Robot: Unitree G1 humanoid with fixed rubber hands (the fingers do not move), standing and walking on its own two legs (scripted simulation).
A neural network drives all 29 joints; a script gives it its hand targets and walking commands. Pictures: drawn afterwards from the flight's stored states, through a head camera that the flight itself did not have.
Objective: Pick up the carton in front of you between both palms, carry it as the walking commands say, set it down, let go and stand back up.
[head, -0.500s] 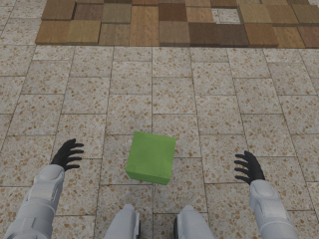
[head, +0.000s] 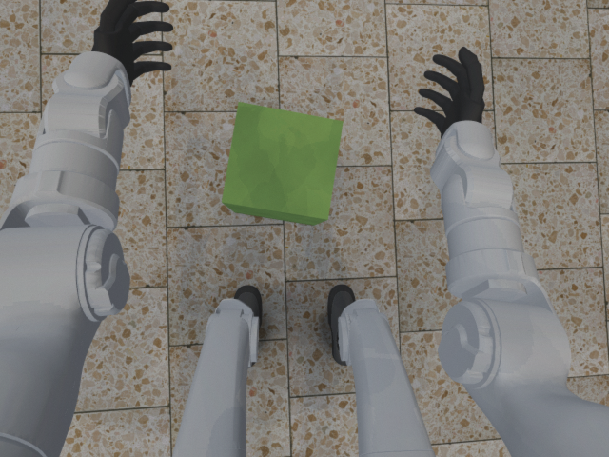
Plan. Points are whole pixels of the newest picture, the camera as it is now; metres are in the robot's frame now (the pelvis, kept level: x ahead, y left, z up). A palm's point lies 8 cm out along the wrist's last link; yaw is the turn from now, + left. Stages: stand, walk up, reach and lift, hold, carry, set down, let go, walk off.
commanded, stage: reach and lift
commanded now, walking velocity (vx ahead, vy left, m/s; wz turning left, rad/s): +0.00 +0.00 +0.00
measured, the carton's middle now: (281, 172) +0.51 +0.02 -0.52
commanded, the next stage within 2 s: none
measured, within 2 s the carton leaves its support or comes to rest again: leaves its support in 1.70 s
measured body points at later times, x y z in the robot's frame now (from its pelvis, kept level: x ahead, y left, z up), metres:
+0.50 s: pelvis +0.01 -0.02 -0.15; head +0.36 +0.01 +0.13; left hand +0.54 +0.21 -0.33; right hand +0.50 -0.19 -0.32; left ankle +0.09 +0.10 -0.61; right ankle +0.10 -0.15 -0.61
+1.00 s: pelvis -0.02 -0.01 -0.27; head +0.35 +0.01 -0.03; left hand +0.54 +0.19 -0.47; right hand +0.51 -0.19 -0.46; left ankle +0.09 +0.10 -0.61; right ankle +0.09 -0.15 -0.61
